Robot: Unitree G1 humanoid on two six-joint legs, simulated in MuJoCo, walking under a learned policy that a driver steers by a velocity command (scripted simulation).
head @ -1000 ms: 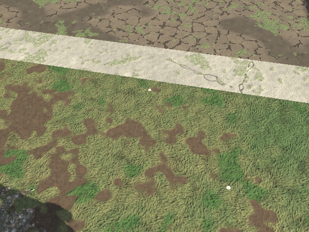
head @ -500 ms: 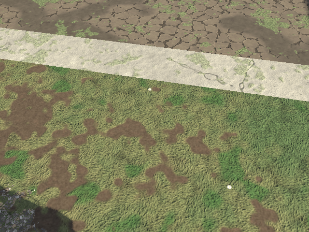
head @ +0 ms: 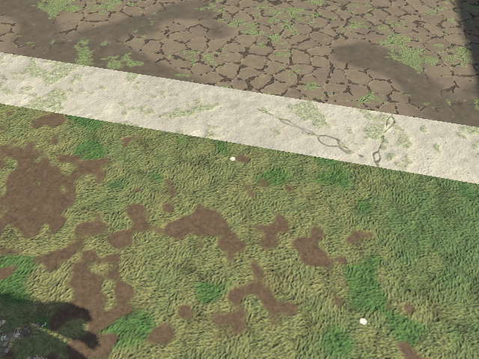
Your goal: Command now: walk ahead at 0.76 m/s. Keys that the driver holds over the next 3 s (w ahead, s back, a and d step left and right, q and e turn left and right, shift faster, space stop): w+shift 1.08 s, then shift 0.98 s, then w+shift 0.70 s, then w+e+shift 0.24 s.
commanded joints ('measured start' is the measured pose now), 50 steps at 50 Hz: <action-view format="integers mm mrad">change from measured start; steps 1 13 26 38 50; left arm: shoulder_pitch -236 -491 -23 109 -38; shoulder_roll -34 9 144 68 78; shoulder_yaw -19 -23 49 -3 -9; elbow -209 -295 -132 -51 -159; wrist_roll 1 0 12 -39 -40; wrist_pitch -40 10 -27 -101 -74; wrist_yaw -25 -70 -28 -16 2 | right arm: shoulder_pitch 352 332 156 -277 152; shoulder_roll -191 -59 -93 -16 -141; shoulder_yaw -29 10 -4 60 -31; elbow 73 42 -71 -269 -105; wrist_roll -25 20 47 11 -4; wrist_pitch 3 -55 -55 0 -8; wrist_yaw -18 -18 -13 51 2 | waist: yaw -114 -43 104 37 -78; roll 310 96 1 32 44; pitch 71 204 -84 230 -66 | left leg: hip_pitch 439 293 -434 -227 494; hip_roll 409 149 6 74 278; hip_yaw -902 -185 -201 7 -630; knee -478 -575 955 136 -302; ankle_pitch -787 120 26 477 -166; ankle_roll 150 153 114 45 253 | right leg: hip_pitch -803 -646 418 -55 -515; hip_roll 71 -46 -267 -55 12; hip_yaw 116 -106 586 -6 68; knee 619 195 -430 -712 782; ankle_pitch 31 452 -230 571 186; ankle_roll -71 54 -187 -87 -45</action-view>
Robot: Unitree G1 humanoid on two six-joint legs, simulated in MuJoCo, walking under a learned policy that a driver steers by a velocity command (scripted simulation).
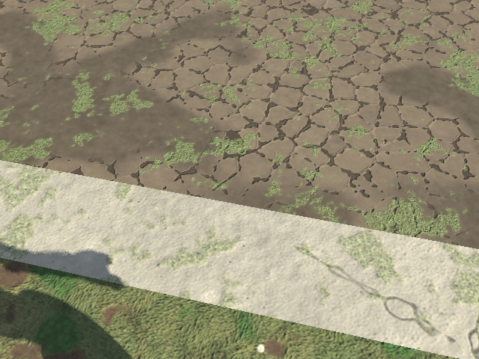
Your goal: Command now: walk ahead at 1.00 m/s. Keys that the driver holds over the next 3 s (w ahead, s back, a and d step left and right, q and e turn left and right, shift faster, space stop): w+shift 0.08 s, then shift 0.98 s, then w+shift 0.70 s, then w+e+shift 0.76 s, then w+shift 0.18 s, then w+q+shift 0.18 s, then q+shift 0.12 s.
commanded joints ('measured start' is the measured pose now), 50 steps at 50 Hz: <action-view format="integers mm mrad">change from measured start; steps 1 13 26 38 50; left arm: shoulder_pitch -97 -357 -227 -82 -33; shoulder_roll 91 66 53 64 12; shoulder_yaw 12 -8 -16 28 25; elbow -129 -247 -127 -56 13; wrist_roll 1 -15 54 -7 -5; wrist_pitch -25 -42 38 115 108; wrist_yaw -7 -32 -28 42 43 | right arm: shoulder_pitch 223 403 390 217 301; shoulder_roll -85 -142 11 -59 -1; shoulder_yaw -42 -5 -7 -4 -3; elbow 58 156 117 129 208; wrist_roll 1 78 64 27 45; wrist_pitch -13 -37 107 113 82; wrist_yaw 2 -55 -92 -70 -66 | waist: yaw -72 -29 -76 16 -15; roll -31 104 -38 150 17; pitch -95 -40 -125 73 -31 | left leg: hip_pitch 497 305 85 -2 183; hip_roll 325 153 85 134 110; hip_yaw -552 -127 -217 -270 -245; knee -371 -245 557 -297 -262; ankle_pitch -204 733 -291 -397 -36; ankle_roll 134 -18 -152 -65 -68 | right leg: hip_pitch -564 -249 -310 -167 -91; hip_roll -98 42 -219 -49 -70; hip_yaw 77 -114 147 54 24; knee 201 -666 -895 -860 -803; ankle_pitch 105 652 761 -80 178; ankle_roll -27 45 -190 60 94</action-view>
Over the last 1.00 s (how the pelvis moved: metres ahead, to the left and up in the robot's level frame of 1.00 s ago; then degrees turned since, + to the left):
0.82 0.02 -0.01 0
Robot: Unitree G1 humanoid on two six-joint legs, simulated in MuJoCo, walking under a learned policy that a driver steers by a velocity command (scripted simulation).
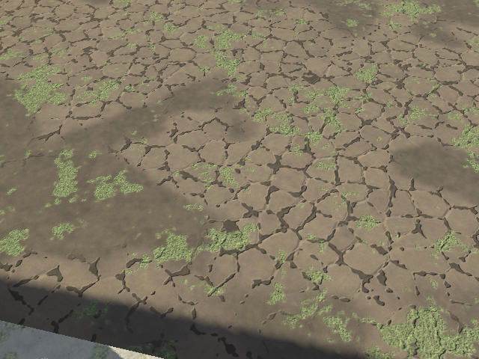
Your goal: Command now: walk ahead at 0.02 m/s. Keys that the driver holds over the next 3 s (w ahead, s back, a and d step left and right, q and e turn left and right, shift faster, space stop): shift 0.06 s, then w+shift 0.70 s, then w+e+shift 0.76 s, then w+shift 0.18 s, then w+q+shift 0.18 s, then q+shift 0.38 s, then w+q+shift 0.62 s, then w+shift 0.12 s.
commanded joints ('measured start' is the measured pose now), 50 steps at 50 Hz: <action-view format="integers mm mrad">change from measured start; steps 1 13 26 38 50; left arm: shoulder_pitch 53 -205 -115 -87 -195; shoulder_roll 59 69 125 159 89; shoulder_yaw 5 -7 -21 -26 -4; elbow -13 -248 -337 -440 -528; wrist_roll -4 13 29 35 17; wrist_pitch -10 -56 -65 -22 61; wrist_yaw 3 -46 -25 -20 4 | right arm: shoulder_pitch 75 45 -202 -370 -337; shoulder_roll -90 -149 -85 -100 -135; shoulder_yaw -18 -49 -32 13 22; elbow -8 -132 -414 -586 -590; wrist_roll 6 -18 -13 -29 -40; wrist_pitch -1 -6 9 19 -50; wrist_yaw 0 -12 11 32 37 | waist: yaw -10 -47 -35 30 27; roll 17 112 -109 -107 156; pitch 15 42 -62 -106 -143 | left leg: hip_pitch -31 77 -574 -273 -168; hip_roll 73 274 -28 42 349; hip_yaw -78 -289 -147 40 -109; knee -112 -152 829 462 70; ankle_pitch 58 -77 32 -32 498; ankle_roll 32 223 -21 -13 111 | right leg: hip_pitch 48 -410 -107 -9 -339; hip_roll -35 -61 -218 -187 80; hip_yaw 39 13 287 125 146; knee -47 401 22 77 882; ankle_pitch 24 -152 36 584 -192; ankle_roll -24 -59 -161 -171 50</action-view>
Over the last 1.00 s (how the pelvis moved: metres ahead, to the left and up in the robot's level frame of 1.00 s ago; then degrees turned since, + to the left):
0.47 0.04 0.02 0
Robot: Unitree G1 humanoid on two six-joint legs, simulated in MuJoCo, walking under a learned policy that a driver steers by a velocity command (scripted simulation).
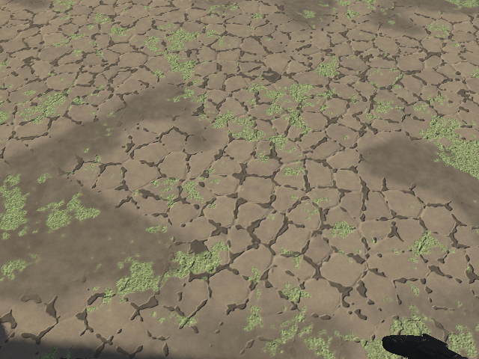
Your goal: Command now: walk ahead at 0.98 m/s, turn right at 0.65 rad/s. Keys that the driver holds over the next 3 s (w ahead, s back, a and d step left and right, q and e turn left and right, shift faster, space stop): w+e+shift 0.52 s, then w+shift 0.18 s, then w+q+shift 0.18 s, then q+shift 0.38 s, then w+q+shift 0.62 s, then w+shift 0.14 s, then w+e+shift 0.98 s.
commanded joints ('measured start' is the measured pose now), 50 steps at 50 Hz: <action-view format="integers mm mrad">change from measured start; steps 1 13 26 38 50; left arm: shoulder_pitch -2 -169 -251 81 93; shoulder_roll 16 161 97 205 75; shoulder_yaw -1 3 34 29 -8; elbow -80 -168 -162 -74 -48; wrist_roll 9 -11 -8 -25 18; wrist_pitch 22 14 -21 -23 -119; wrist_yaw -3 -21 -69 -87 -12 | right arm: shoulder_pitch -98 -204 -83 -191 2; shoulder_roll -97 -80 -154 -98 -113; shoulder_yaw -14 -41 -60 -66 -92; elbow -93 -175 -100 -182 -50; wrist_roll -12 33 -2 36 22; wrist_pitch -33 37 -5 24 91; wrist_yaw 2 3 -19 -4 -1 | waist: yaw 44 30 15 190 -21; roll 147 -261 131 -398 -48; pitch -172 -133 -82 -147 -119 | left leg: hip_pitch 73 -188 226 -377 -257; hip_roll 281 -97 313 -59 -59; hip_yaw -206 -131 -412 -42 -177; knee -261 441 -396 341 563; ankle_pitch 532 -169 -147 -306 110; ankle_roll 84 -165 75 -87 -91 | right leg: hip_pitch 30 182 -268 617 320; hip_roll -42 -233 -39 -333 -400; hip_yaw -21 395 -23 287 14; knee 60 -789 17 -882 -823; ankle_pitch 65 320 169 41 319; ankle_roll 15 -275 -15 -188 -178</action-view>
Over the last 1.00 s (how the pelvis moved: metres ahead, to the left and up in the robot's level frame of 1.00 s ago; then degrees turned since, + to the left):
0.20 -0.02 -0.03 -6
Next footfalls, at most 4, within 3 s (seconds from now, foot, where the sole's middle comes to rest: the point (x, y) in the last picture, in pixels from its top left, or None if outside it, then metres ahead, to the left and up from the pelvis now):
0.14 right None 0.04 -0.13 -0.74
0.38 left None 0.03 0.07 -0.74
0.70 right None -0.06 -0.23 -0.74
1.26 left None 0.00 -0.06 -0.74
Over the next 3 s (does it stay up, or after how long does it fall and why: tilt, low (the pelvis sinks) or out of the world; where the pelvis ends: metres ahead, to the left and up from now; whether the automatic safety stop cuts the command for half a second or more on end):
stays up -0.06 -0.03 0.00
